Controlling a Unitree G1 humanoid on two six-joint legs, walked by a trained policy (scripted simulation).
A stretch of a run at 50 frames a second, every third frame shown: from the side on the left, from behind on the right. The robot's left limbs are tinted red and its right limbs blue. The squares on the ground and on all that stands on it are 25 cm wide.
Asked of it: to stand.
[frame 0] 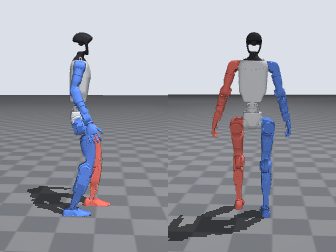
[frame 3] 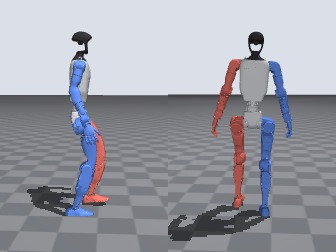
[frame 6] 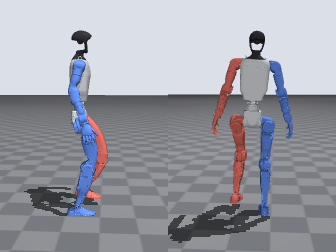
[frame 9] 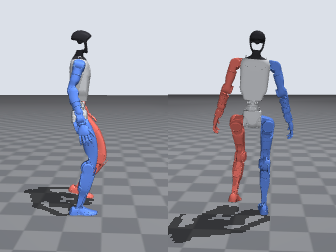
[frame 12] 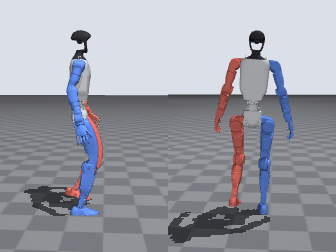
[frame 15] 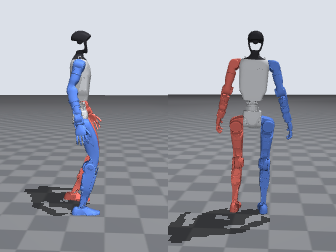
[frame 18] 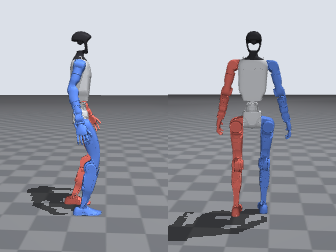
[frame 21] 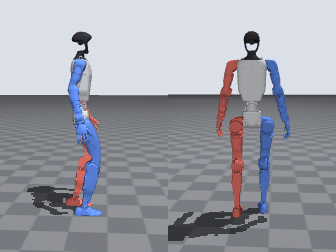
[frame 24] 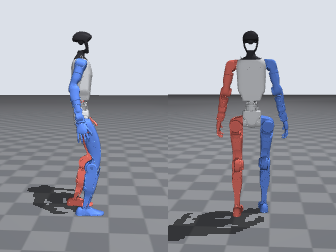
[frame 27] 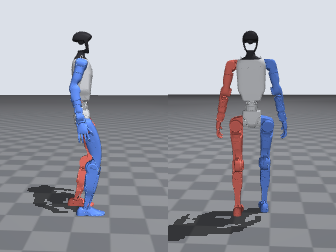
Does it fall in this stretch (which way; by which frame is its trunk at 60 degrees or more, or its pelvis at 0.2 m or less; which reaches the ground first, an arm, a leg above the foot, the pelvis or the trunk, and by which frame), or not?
no
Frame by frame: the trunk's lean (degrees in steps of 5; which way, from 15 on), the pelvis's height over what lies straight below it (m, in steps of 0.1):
0: 5, 0.8
3: 5, 0.8
6: 5, 0.8
9: 5, 0.8
12: 5, 0.8
15: 5, 0.8
18: 0, 0.8
21: 0, 0.8
24: 0, 0.8
27: 0, 0.8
